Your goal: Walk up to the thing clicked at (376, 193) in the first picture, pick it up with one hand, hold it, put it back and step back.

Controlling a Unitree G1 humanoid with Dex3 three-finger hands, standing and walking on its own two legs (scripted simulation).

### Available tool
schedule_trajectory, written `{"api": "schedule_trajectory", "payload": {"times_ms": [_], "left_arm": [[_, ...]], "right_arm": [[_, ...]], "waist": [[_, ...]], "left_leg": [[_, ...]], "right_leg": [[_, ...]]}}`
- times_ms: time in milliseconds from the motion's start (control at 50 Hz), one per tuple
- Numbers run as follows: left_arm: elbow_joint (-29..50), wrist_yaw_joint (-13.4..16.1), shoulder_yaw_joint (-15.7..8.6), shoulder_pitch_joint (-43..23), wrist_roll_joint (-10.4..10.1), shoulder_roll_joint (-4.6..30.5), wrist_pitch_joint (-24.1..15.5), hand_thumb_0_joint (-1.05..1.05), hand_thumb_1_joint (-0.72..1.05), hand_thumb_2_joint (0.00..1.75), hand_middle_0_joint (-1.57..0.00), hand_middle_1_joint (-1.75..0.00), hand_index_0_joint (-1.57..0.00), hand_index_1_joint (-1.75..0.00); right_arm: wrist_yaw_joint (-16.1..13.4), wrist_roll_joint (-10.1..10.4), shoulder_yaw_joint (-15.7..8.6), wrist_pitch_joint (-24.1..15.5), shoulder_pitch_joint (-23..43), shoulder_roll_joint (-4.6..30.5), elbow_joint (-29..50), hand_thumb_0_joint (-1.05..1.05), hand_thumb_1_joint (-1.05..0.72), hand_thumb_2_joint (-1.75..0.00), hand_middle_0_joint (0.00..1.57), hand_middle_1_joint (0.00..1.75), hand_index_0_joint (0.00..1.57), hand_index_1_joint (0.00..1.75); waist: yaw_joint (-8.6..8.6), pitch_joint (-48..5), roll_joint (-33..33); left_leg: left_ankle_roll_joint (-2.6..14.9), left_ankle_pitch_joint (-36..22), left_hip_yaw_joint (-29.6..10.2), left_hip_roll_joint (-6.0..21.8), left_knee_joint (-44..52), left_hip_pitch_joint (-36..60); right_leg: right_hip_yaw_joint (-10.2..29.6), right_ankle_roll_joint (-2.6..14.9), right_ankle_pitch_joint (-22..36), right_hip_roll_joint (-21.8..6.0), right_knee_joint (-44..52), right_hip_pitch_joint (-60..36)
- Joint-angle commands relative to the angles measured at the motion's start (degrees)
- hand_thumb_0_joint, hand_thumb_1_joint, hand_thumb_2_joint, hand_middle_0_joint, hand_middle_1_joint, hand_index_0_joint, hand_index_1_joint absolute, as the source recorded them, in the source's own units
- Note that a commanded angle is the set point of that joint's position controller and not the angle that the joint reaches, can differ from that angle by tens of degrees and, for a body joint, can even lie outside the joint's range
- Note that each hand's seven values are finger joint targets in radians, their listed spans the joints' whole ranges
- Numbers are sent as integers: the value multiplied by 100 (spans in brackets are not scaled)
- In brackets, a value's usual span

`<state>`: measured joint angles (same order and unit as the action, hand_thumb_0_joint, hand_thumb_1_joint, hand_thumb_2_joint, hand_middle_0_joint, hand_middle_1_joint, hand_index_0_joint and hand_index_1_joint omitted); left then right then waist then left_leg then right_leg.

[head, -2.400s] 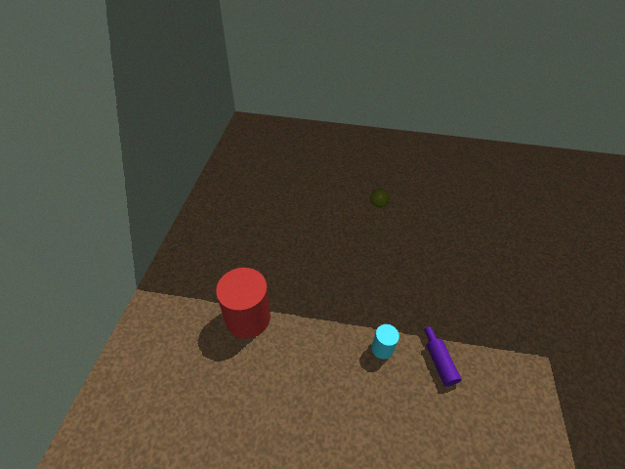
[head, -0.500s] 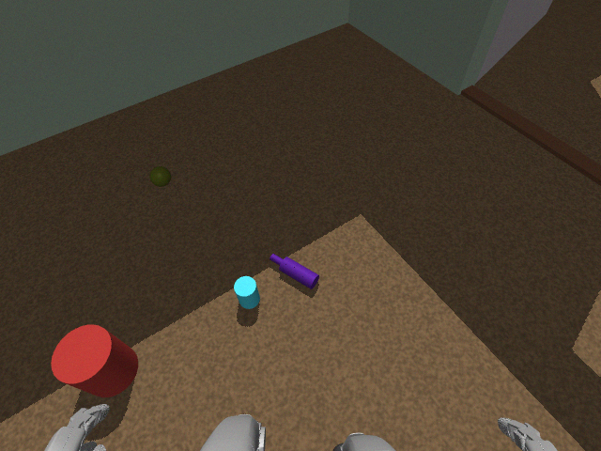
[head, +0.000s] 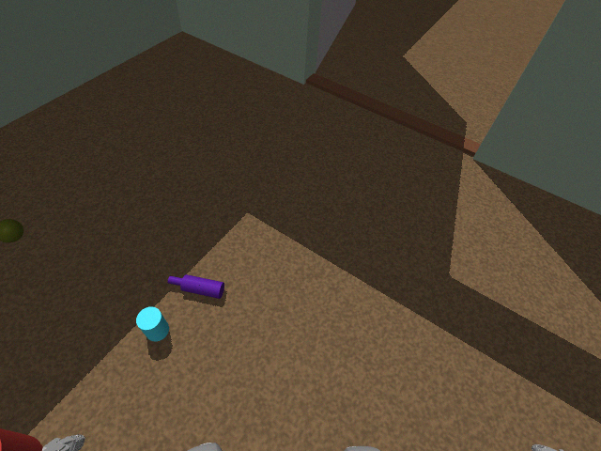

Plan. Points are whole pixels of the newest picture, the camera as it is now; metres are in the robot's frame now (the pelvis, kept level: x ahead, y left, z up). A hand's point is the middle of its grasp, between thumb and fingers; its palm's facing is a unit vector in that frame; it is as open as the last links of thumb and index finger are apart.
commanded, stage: walk up
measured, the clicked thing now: (9, 230) +0.90 +1.03 -0.71
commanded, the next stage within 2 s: stand in 1.40 s
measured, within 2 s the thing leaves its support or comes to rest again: neither
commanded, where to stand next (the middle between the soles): +0.07 +0.00 m, yaw -20 degrees
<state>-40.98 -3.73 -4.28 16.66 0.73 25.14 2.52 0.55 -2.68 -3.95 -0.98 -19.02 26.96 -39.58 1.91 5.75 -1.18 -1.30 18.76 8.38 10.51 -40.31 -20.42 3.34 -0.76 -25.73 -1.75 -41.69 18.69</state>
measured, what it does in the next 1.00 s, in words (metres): steps on the spot, turning right: right foot, then left foot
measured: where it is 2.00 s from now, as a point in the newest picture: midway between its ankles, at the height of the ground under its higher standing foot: outside the picture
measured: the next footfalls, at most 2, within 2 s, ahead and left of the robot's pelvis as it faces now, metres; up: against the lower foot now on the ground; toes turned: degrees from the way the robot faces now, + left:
right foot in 0.02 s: +0.04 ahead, -0.16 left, +0.00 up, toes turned +1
left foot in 0.34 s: +0.11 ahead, +0.13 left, +0.00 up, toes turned -17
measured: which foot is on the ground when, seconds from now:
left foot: down 0.00-0.04, up 0.06-0.32, down 0.34-1.00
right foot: up 0.00-0.00, down 0.02-0.36, up 0.38-0.64, down 0.66-1.00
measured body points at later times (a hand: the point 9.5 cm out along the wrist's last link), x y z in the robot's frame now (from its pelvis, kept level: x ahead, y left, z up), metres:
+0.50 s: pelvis +0.00 +0.02 +0.00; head +0.04 +0.03 +0.44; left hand +0.16 +0.32 -0.12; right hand +0.02 -0.30 -0.10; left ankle +0.07 +0.12 -0.72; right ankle -0.02 -0.11 -0.66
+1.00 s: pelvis +0.00 +0.01 +0.00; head +0.02 +0.00 +0.45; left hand +0.19 +0.27 -0.11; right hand -0.03 -0.30 -0.12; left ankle +0.07 +0.14 -0.72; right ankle -0.01 -0.11 -0.72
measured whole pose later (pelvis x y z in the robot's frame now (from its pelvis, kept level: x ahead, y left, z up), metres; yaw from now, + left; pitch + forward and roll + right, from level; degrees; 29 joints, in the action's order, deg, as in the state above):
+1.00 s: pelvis +0.00 +0.01 +0.00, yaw -20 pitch -3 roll +0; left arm -51.9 0.6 -0.7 11.3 0.5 20.6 -1.5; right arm 0.6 -0.6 -0.5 -1.2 -12.4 21.5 -52.5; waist 0.2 4.8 0.5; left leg -1.5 19.5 1.9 3.2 -39.4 -17.3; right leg 4.7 0.2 -19.2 2.3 -40.5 18.7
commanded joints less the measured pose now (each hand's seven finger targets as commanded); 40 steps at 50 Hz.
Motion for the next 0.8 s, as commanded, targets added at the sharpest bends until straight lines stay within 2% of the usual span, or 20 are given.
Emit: {"api": "schedule_trajectory", "payload": {"times_ms": [0,20,40,60,120,240,300,320,340,360,380,460,560,620,640,660,680,700,720,780], "left_arm": [[-90,300,-557,934,60,1350,-418,0,90,90,-20,-30,-20,-30],[108,371,-624,807,134,1775,-478,0,90,90,-20,-30,-20,-30],[231,403,-620,650,146,2060,-438,0,90,90,-20,-30,-20,-30],[222,411,-610,445,81,1979,-398,0,90,90,-20,-30,-20,-30],[216,481,-375,20,30,1353,-467,0,90,90,-20,-30,-20,-30],[300,562,-290,115,14,1387,-518,0,90,90,-20,-30,-20,-30],[433,602,-172,-163,-57,1144,-453,0,90,90,-20,-30,-20,-30],[491,623,-89,-18,-90,829,-445,0,90,90,-20,-30,-20,-30],[402,662,-8,334,-113,601,-413,0,90,90,-20,-30,-20,-30],[244,750,-113,513,-70,1146,-364,0,90,90,-20,-30,-20,-30],[129,756,-127,503,-41,1289,-385,0,90,90,-20,-30,-20,-30],[-121,534,-219,339,-61,1104,-414,0,90,90,-20,-30,-20,-30],[-156,383,-186,201,6,907,-457,0,90,90,-20,-30,-20,-30],[-465,439,-234,645,69,829,-504,0,90,90,-20,-30,-20,-30],[-521,477,-278,640,98,907,-540,0,90,90,-20,-30,-20,-30],[-481,517,-344,542,131,1097,-576,0,90,90,-20,-30,-20,-30],[-323,543,-372,223,197,1410,-626,0,90,90,-20,-30,-20,-30],[-249,559,-343,-24,181,1660,-609,0,90,90,-20,-30,-20,-30],[-253,546,-292,-203,110,1549,-580,0,90,90,-20,-30,-20,-30],[-375,543,-160,-322,48,1111,-634,0,90,90,-20,-30,-20,-30]], "right_arm": [[30,148,-240,19,152,671,589,0,-90,-90,20,30,20,30],[36,227,-67,28,196,252,743,0,-90,-90,20,30,20,30],[-72,191,-209,43,691,778,797,0,-90,-90,20,30,20,30],[-101,165,-332,13,733,1056,674,0,-90,-90,20,30,20,30],[-39,280,-280,-47,241,861,151,0,-90,-90,20,30,20,30],[-42,180,-297,-21,275,779,115,0,-90,-90,20,30,20,30],[-48,118,-390,-78,-315,802,-105,0,-90,-90,20,30,20,30],[-69,32,-471,-112,-437,1087,-88,0,-90,-90,20,30,20,30],[-73,55,-524,-106,-140,1381,26,0,-90,-90,20,30,20,30],[-33,125,-601,-73,86,1602,75,0,-90,-90,20,30,20,30],[-24,149,-614,-75,298,1559,75,0,-90,-90,20,30,20,30],[-52,116,-394,-128,478,1105,-19,0,-90,-90,20,30,20,30],[5,61,-373,-101,374,1152,-24,0,-90,-90,20,30,20,30],[40,107,-303,19,669,1065,13,0,-90,-90,20,30,20,30],[42,131,-204,44,561,772,-25,0,-90,-90,20,30,20,30],[27,165,-89,55,430,478,-33,0,-90,-90,20,30,20,30],[34,219,18,65,403,162,22,0,-90,-90,20,30,20,30],[-77,183,-128,113,790,659,-48,0,-90,-90,20,30,20,30],[-86,176,-206,87,632,852,-213,0,-90,-90,20,30,20,30],[-44,286,-97,-27,489,638,-523,0,-90,-90,20,30,20,30]], "waist": [[-467,-891,-279],[-406,-582,-1648],[-586,-368,-1256],[-476,-80,-1082],[-115,-153,-971],[-158,-435,-1079],[247,-636,-551],[277,-831,412],[15,-760,1348],[49,-884,1076],[-15,-642,1001],[-126,-136,1007],[-3,-475,1197],[-344,-671,973],[-377,-719,607],[-347,-736,-30],[-205,-436,-1036],[-355,-206,-648],[-213,-57,-563],[-87,-303,-503]], "left_leg": [[626,-186,-155,-3,-1618,-628],[216,1482,-138,-720,-2313,-2082],[127,1707,-896,-534,-2390,-2098],[130,1650,-1073,-357,-2356,-1712],[188,752,-935,-468,-1970,-1556],[303,559,-731,-768,-1049,-324],[445,-479,-753,-940,600,1054],[631,-614,-1989,-95,1276,1353],[987,-767,-3504,1041,1877,1479],[1481,-133,-4000,1641,2085,1150],[1676,247,-4156,1646,2168,830],[1210,-55,-2061,524,1804,198],[1370,546,-1768,636,1646,493],[1182,10,-1407,616,871,-103],[958,-251,-1107,383,254,-340],[683,-69,-802,59,-472,-675],[220,1008,-471,-558,-1184,-1524],[230,1542,-1109,-518,-1482,-1061],[226,1547,-1105,-421,-1471,-500],[295,799,-905,-550,-702,-442]], "right_leg": [[368,281,973,60,1868,-1582],[2669,825,1263,-1158,2122,-1756],[3697,1696,1190,-1780,2086,-971],[3545,1810,988,-1762,2041,-284],[1772,1209,2180,-726,1429,-715],[1790,1270,3566,-695,801,117],[1276,761,2870,-302,-96,864],[924,413,1896,215,-1125,1170],[348,210,-556,995,-2010,1788],[465,184,-891,647,-2758,1597],[497,179,-822,503,-2971,1570],[264,244,-75,367,-2320,1214],[-227,166,-207,263,-615,626],[-500,274,534,429,839,-683],[-246,333,677,442,1219,-1056],[660,474,504,72,1645,-1220],[2832,884,532,-1176,2157,-1104],[3337,1561,474,-1690,2093,-22],[3086,1673,721,-1642,1914,533],[1764,1124,2235,-888,1503,-293]]}}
